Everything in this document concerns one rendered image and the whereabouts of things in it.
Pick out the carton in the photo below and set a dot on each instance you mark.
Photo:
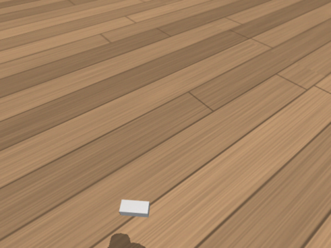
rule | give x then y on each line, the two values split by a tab
134	208

